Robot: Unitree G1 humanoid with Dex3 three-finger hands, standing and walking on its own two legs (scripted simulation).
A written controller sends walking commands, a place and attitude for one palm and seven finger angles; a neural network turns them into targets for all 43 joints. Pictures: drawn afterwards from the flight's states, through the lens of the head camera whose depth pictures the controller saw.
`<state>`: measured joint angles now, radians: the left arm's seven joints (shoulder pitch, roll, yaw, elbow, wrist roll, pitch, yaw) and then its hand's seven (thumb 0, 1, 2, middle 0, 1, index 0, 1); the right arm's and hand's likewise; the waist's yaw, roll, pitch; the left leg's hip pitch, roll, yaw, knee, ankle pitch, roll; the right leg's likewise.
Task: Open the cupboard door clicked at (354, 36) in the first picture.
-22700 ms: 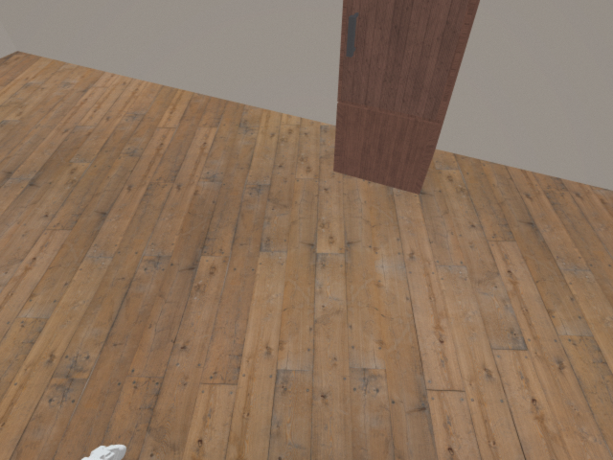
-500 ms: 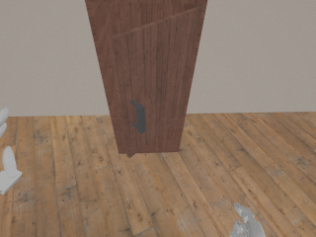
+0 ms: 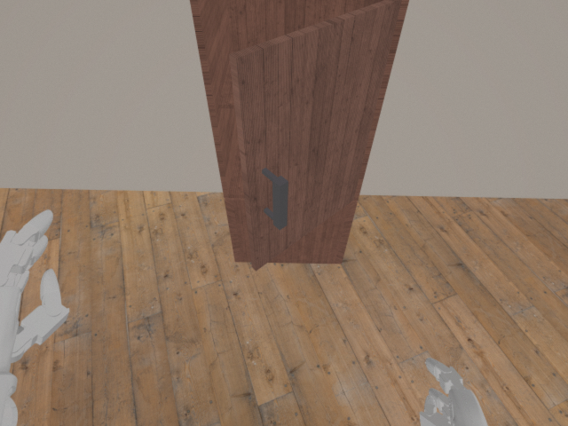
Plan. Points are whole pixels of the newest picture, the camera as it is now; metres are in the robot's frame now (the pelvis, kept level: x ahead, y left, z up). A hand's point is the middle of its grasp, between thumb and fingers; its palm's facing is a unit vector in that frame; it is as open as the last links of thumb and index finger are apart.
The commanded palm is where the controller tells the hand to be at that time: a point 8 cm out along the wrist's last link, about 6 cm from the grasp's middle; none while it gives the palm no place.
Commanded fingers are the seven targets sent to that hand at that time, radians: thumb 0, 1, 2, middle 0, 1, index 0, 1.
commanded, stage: let the arm hang, fingers relaxed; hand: left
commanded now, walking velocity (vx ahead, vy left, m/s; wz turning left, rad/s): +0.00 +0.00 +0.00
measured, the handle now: (273, 199) +0.57 +0.06 -0.06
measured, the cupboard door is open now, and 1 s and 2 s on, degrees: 42 42 42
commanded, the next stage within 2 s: look to check the result in 1.06 s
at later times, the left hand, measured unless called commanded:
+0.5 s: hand out of the picture -0.10 +0.16 -0.17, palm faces +0.06 -0.98 -0.17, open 7.3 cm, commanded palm none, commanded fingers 0.00 0.90 0.90 -0.20 -0.30 -0.20 -0.30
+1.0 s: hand out of the picture +0.00 +0.14 -0.18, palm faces +0.06 -0.98 -0.19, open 7.3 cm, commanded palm none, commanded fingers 0.00 0.90 0.90 -0.20 -0.30 -0.20 -0.30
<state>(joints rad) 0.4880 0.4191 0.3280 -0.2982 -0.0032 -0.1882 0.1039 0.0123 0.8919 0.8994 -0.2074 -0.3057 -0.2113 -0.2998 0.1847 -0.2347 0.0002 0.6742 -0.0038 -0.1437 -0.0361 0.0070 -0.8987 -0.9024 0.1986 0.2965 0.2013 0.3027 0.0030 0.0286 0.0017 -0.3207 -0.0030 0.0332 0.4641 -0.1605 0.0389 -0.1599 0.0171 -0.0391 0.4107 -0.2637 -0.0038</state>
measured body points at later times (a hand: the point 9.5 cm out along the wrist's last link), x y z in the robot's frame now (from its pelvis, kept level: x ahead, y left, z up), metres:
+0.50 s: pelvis -0.01 -0.01 +0.00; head +0.02 +0.00 +0.45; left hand -0.10 +0.21 -0.16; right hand -0.02 -0.24 -0.16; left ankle +0.05 +0.09 -0.74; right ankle -0.03 -0.12 -0.74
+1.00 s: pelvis +0.00 -0.02 +0.00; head +0.01 -0.03 +0.45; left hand +0.00 +0.19 -0.16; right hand -0.01 -0.23 -0.17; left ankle +0.05 +0.09 -0.74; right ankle -0.03 -0.12 -0.74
